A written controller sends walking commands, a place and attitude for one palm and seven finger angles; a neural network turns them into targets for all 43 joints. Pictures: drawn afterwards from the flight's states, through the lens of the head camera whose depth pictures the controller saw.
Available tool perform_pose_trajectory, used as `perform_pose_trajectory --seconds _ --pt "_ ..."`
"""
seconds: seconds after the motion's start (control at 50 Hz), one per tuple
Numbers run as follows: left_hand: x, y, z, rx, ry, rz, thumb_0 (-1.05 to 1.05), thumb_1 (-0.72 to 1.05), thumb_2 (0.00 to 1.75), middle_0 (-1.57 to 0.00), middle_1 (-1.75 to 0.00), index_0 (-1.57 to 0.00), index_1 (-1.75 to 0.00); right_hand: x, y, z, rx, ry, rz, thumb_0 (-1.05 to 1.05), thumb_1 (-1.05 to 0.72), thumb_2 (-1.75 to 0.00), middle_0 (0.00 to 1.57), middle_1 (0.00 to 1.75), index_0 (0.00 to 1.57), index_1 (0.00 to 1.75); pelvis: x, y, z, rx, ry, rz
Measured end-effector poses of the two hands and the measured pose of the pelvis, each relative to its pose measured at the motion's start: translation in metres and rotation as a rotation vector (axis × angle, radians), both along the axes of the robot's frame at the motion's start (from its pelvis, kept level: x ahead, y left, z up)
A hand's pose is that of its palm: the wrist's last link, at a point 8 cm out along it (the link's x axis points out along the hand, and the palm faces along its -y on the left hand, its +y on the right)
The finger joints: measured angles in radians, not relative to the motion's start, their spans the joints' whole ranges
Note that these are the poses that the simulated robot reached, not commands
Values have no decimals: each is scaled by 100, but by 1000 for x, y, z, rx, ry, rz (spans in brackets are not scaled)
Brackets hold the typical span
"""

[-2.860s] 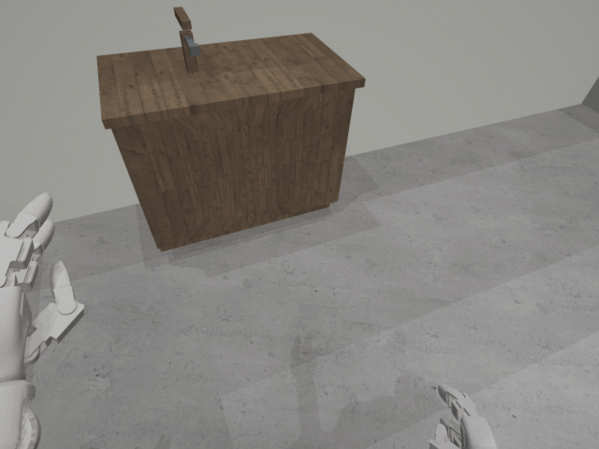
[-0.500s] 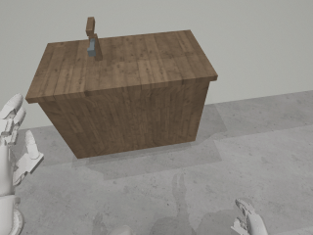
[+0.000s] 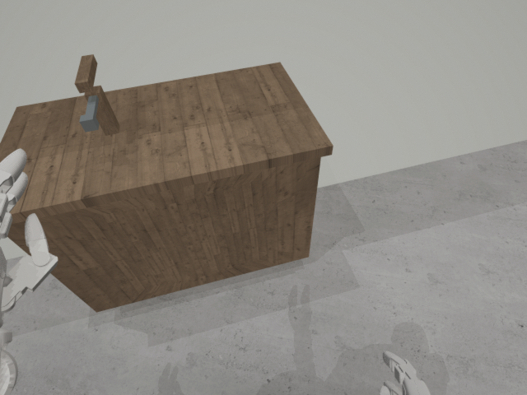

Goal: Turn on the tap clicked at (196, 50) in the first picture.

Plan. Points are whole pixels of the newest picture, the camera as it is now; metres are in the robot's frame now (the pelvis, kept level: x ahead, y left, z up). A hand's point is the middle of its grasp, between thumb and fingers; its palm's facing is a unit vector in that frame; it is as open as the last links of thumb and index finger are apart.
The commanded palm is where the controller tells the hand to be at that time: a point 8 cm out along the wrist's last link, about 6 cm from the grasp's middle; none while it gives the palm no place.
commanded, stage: take the last steps up to it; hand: left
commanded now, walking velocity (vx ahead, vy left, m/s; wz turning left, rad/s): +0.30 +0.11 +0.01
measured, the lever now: (89, 122) +0.63 +0.43 +0.07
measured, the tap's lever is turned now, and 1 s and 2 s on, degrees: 0 0 0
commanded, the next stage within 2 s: come to a stop and stand still in 0.62 s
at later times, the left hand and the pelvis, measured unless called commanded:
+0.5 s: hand (86, 173) +0.34 +0.24 +0.20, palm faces +0.40 -0.84 -0.38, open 7.4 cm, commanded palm +0.27 +0.29 +0.20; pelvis +0.11 +0.01 +0.01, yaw -1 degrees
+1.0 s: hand (103, 145) +0.40 +0.25 +0.19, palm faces +0.38 -0.82 -0.42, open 7.4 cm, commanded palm +0.33 +0.29 +0.20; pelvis +0.17 +0.01 +0.01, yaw -1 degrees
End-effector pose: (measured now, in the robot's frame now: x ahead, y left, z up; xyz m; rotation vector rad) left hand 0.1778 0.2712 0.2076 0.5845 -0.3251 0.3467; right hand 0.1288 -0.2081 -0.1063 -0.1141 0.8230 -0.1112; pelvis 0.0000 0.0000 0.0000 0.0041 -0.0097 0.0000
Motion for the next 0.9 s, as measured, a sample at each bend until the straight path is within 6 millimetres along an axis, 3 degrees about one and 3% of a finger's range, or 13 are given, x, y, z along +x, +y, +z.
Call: perform_pose_trajectory --seconds 0.08,0.24,0.34,0.42,0.56,0.68,0.8,0.9 --pt "18 -5 -2 -58 4 18 1 88 89 -21 -30 -21 -31 17 -23 2 -41 52 10 2 -90 -89 21 30 20 30 15 -4 7 10 -2 -1" --pt "54 -5 5 -56 -4 -30 1 88 89 -21 -30 -21 -31 64 -51 41 -152 -18 -28 2 -90 -89 20 30 20 30 53 -2 19 27 9 -5" --pt "81 13 1 -69 -86 -47 1 88 89 -21 -30 -21 -31 100 -44 50 -194 -93 -58 1 -90 -90 20 30 20 29 82 12 6 19 -11 -22" --pt "108 23 -3 -96 -88 -33 1 89 89 -21 -30 -21 -31 123 -23 52 -139 -131 -59 1 -90 -90 20 30 20 29 96 14 8 13 -8 -14" --pt "122 3 5 -57 -33 -39 2 89 89 -20 -30 -21 -30 146 8 38 -15 -122 4 1 -90 -89 20 30 20 30 123 2 11 2 6 -10" --pt "137 -3 2 -57 -21 19 1 89 89 -21 -30 -21 -31 161 -3 12 -6 -22 49 1 -90 -89 21 30 20 30 144 -6 7 12 -1 7" --pt "159 4 -4 -94 13 27 1 89 89 -21 -30 -21 -31 175 -23 28 -88 11 29 2 -90 -89 21 30 20 30 160 -1 18 29 1 9" --pt "173 9 -4 -79 -20 -49 2 89 89 -21 -30 -21 -31 194 -30 42 -158 -61 -24 2 -90 -89 20 30 20 30 172 13 9 9 -15 -7"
